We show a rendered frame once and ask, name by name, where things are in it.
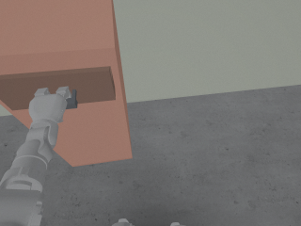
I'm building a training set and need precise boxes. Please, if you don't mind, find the left robot shin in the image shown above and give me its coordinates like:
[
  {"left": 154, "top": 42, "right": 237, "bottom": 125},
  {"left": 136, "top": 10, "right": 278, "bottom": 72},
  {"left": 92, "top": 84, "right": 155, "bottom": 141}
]
[{"left": 119, "top": 218, "right": 129, "bottom": 223}]

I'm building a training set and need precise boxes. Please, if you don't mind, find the robot left hand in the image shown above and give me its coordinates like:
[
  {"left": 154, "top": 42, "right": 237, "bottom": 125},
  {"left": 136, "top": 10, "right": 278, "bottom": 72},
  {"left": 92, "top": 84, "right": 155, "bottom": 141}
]
[{"left": 28, "top": 86, "right": 71, "bottom": 123}]

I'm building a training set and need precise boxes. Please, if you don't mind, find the drawer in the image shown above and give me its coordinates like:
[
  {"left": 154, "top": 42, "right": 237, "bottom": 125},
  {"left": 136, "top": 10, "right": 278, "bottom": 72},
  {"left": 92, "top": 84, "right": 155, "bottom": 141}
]
[{"left": 0, "top": 66, "right": 116, "bottom": 111}]

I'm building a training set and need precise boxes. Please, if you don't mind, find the handle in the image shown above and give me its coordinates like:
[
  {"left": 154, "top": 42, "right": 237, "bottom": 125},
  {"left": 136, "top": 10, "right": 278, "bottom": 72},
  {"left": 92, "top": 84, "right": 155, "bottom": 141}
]
[{"left": 66, "top": 89, "right": 78, "bottom": 109}]

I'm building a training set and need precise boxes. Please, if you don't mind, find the robot left upper arm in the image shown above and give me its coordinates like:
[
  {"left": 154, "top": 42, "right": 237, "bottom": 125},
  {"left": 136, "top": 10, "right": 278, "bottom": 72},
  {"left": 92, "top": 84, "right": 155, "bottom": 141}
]
[{"left": 0, "top": 188, "right": 45, "bottom": 226}]

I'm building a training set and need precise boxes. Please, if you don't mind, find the left robot forearm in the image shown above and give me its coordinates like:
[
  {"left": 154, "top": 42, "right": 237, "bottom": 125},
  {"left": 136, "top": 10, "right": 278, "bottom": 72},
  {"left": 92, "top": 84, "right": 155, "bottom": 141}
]
[{"left": 0, "top": 119, "right": 59, "bottom": 193}]

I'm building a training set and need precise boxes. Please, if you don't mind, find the cabinet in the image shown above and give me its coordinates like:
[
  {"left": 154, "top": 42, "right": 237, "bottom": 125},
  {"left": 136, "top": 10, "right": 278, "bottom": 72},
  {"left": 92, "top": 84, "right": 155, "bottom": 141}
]
[{"left": 0, "top": 0, "right": 133, "bottom": 167}]

